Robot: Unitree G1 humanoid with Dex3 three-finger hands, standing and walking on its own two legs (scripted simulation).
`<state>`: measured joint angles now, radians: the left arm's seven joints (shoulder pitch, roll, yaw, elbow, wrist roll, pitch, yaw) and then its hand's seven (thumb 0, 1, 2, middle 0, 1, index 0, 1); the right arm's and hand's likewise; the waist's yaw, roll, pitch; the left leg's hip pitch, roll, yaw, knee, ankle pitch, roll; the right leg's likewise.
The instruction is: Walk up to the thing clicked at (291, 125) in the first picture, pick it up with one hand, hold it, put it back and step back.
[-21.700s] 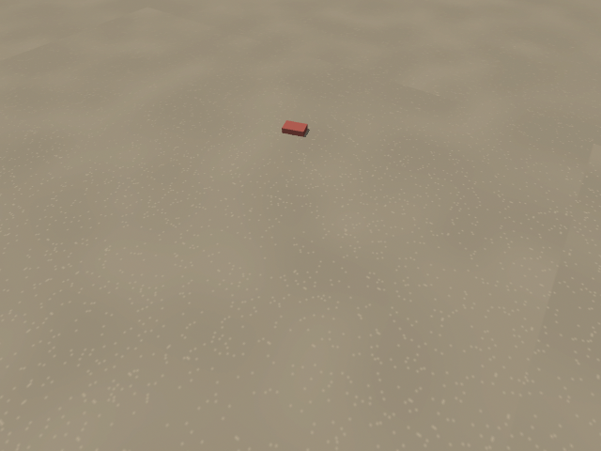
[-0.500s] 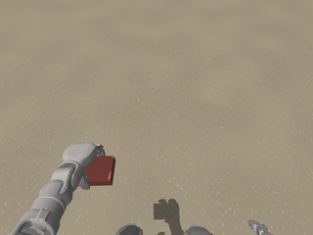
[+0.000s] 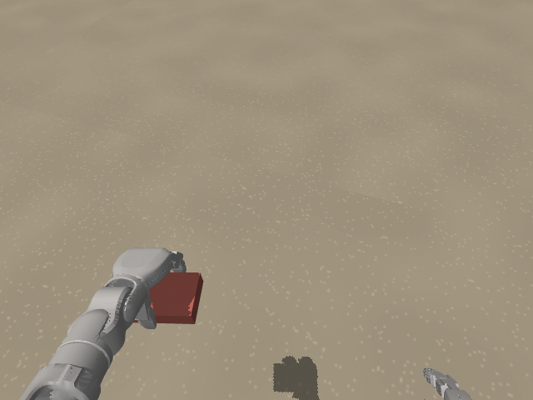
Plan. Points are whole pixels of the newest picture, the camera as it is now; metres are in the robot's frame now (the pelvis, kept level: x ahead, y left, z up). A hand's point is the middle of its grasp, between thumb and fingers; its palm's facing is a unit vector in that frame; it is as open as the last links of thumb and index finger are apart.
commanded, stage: hold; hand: left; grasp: from above
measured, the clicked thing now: (162, 296) +0.31 +0.22 -0.09
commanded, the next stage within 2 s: crouch in 1.46 s
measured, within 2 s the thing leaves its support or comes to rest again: neither
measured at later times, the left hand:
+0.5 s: hand (150, 299) +0.28 +0.21 -0.03, palm faces -0.46 -0.03 -0.89, open 10.8 cm
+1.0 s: hand (146, 305) +0.26 +0.21 -0.01, palm faces -0.46 -0.04 -0.89, open 10.8 cm
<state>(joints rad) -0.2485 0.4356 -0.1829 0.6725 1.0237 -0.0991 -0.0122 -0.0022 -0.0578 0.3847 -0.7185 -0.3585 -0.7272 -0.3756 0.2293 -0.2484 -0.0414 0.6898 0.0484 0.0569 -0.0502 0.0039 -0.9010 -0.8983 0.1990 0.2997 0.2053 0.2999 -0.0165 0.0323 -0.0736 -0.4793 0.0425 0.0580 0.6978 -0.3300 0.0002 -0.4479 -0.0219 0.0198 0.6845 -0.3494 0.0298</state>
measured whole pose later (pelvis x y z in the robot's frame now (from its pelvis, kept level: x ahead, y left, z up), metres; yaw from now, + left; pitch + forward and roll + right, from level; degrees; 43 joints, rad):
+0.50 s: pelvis -0.01 -0.01 +0.01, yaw +0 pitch +3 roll +0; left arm -0.21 0.43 -0.19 0.60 1.01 -0.10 -0.06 0.00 -0.07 0.41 -0.72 -0.36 -0.73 -0.38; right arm 0.20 -0.25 -0.03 0.66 0.06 0.09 -0.06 0.00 -0.90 -0.90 0.20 0.30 0.20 0.30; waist 0.00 0.04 -0.04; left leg -0.38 0.04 0.06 0.60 -0.27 -0.01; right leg -0.36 -0.02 0.02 0.61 -0.30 0.02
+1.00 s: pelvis -0.02 -0.01 +0.02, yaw +0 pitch +0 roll +0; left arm -0.19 0.44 -0.20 0.56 0.98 -0.10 -0.08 0.00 -0.08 0.41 -0.72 -0.37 -0.73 -0.39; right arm 0.18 -0.25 -0.01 0.66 0.07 0.10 -0.08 0.01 -0.91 -0.90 0.20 0.30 0.20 0.30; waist 0.01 0.05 -0.01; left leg -0.30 0.04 0.07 0.52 -0.22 -0.01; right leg -0.29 -0.02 0.02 0.54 -0.26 0.02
